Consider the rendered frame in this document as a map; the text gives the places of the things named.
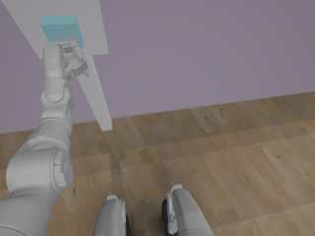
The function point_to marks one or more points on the robot left upper arm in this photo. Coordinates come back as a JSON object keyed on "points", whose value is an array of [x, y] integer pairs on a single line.
{"points": [[35, 178]]}

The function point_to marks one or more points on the robot left hand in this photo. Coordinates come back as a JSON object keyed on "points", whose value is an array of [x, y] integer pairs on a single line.
{"points": [[55, 63]]}

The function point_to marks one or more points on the panel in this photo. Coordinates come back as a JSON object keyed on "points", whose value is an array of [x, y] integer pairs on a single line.
{"points": [[27, 13]]}

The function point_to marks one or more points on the robot left thigh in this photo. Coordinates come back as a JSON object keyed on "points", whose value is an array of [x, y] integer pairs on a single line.
{"points": [[111, 216]]}

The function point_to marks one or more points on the right robot shin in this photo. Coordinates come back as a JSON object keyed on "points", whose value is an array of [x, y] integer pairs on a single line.
{"points": [[172, 223]]}

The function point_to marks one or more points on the button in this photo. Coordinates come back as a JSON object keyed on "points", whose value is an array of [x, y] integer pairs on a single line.
{"points": [[55, 27]]}

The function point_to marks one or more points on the robot left forearm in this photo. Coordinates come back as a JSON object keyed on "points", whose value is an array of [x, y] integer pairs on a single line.
{"points": [[55, 124]]}

